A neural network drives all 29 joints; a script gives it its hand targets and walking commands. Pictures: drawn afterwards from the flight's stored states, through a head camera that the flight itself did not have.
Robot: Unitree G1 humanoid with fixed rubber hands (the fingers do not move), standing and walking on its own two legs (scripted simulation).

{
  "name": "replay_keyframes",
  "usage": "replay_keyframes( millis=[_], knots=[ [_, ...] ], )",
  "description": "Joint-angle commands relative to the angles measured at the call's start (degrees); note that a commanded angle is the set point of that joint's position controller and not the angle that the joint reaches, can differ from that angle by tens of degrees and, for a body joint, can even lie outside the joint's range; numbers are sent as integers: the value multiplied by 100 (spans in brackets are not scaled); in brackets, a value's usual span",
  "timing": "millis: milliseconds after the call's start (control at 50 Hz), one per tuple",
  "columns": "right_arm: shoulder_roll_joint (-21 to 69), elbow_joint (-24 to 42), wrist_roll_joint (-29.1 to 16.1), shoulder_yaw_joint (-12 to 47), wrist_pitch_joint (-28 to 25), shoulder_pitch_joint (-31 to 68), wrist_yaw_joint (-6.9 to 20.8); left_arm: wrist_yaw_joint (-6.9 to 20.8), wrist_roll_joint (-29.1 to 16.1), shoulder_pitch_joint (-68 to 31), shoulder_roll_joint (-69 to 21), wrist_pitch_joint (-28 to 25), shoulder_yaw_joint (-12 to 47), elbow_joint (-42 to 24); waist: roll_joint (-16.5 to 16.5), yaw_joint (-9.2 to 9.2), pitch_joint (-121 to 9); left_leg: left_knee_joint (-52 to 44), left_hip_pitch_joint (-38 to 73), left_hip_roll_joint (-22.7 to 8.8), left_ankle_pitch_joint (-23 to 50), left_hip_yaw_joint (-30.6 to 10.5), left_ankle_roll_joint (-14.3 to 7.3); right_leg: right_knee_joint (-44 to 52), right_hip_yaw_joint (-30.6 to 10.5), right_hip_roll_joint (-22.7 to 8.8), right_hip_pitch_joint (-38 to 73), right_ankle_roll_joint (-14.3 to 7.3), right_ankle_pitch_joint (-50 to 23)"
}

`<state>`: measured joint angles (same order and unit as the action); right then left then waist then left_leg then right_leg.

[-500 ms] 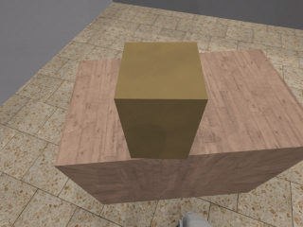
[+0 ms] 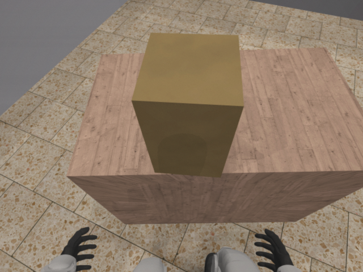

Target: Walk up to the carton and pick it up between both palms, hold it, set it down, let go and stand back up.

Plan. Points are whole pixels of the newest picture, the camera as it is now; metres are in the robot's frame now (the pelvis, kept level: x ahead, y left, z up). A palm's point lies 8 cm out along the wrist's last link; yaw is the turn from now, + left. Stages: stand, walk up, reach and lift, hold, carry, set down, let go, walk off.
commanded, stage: reach and lift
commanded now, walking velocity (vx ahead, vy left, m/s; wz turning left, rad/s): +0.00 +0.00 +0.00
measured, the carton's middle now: (190, 114) +0.44 +0.01 +0.05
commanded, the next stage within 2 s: none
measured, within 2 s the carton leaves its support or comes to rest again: neither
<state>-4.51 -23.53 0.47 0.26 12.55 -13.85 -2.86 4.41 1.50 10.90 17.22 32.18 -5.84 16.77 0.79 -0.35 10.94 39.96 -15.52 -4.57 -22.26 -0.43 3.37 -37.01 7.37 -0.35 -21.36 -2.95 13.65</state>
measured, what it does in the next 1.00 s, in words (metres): shifts its weight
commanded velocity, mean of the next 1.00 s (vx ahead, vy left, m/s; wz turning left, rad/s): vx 0.00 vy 0.00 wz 0.00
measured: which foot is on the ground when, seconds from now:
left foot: down 0.00-1.00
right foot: down 0.00-1.00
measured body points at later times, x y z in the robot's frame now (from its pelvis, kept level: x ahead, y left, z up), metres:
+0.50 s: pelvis +0.03 +0.01 +0.02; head +0.06 +0.01 +0.47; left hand +0.18 +0.26 -0.06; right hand +0.17 -0.18 -0.07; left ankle -0.01 +0.15 -0.72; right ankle +0.07 -0.09 -0.72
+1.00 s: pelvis +0.05 +0.04 +0.02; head +0.06 +0.05 +0.47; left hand +0.22 +0.25 -0.04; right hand +0.21 -0.17 -0.04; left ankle -0.01 +0.15 -0.72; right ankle +0.07 -0.09 -0.72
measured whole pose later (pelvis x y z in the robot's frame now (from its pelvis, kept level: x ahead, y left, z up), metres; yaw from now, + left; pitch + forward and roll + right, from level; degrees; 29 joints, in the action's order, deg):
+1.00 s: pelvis +0.05 +0.04 +0.02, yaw -2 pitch -4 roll -2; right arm -4.4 -30.9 -1.2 -3.0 -15.6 -16.7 0.1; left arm -2.6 -2.2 16.4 9.9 -2.8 2.5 20.3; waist 0.5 -2.6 5.7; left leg 24.3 -1.3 -3.3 -18.7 2.9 1.0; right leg -20.6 4.6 -0.3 -7.5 -0.2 8.9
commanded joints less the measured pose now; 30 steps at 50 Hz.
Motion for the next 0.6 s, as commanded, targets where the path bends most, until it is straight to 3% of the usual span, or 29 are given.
replay_keyframes(
  millis=[0, 180, 580],
  knots=[
    [-616, 944, 124, -226, -374, -49, -110, -113, -165, -118, 795, -414, -214, -902, 126, 77, -1497, -1476, -2008, 149, 228, 739, -271, 588, -560, -65, 3291, 272, -351],
    [-334, 628, 57, -119, -830, -220, -41, -227, -181, 5, 560, -1091, -189, -398, 52, -83, -1095, -1915, -1459, 269, 739, 755, -333, 1117, -649, -77, 3430, 313, -531],
    [-299, 221, 50, -307, -2178, -387, 43, -384, -297, 248, 24, -2643, 170, -412, 154, -158, -943, -2223, -557, 302, 1528, 583, -234, 1503, -709, 75, 3323, 117, -937]
  ],
)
